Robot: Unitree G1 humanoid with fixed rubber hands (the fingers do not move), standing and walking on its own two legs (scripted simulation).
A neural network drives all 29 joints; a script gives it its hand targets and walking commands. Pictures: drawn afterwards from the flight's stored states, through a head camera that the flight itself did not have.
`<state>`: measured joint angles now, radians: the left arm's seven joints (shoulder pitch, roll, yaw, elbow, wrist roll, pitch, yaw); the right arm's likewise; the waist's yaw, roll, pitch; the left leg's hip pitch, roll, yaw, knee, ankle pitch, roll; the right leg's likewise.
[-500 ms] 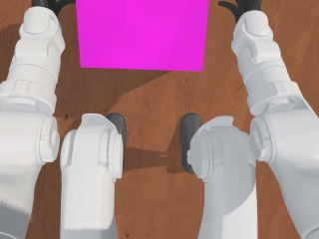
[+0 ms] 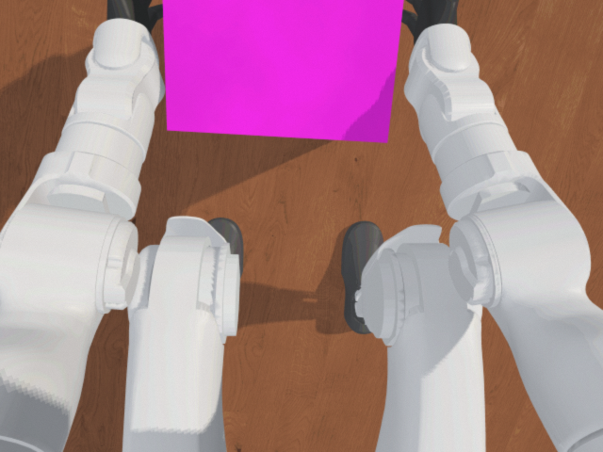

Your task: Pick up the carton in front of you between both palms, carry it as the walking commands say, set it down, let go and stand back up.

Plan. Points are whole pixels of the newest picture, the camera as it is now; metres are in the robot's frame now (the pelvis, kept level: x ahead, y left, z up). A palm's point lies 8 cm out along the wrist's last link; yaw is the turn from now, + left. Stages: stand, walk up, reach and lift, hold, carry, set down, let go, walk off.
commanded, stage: reach and lift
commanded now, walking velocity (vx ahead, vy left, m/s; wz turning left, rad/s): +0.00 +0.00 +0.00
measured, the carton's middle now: (281, 49) +0.50 +0.04 -0.25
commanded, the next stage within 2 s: none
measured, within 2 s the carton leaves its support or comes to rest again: leaves its support in 0.28 s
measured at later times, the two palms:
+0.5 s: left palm (87, 7) +0.49 +0.19 -0.09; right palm (473, 13) +0.51 -0.11 -0.08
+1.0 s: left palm out of the picture +0.46 +0.18 +0.08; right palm out of the picture +0.48 -0.11 +0.08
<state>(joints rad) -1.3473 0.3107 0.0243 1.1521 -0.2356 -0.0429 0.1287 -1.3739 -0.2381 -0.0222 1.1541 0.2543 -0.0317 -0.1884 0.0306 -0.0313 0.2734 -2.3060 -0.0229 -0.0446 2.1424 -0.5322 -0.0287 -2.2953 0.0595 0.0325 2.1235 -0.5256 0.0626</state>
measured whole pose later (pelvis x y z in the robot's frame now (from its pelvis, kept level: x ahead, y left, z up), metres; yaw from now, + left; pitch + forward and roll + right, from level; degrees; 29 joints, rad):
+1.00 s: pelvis +0.02 -0.01 +0.14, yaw +3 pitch +39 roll -1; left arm -0.85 0.03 0.34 0.67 0.11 0.32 0.06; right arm -0.85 0.04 -0.39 0.67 -0.10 0.29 -0.12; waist 0.02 -0.03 -0.18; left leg -1.87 -0.11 -0.10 1.69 -0.51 -0.06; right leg -1.85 0.13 0.10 1.70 -0.53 0.07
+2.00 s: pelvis +0.12 +0.00 +0.39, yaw +3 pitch +3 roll +0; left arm -0.21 -0.13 0.22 0.40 0.18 0.51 0.04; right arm -0.22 0.14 -0.24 0.41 -0.18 0.50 -0.06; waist 0.00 -0.01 -0.12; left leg -0.32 -0.05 -0.15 0.53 -0.26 -0.02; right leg -0.31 0.06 0.15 0.53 -0.28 0.01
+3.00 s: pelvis +0.11 +0.00 +0.40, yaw +3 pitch -4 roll +0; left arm -0.22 -0.14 0.20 0.27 0.25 0.69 0.01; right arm -0.25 0.15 -0.23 0.29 -0.26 0.67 -0.01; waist 0.00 0.00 -0.01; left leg -0.11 -0.04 -0.14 0.39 -0.20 -0.01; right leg -0.10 0.04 0.14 0.39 -0.22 0.01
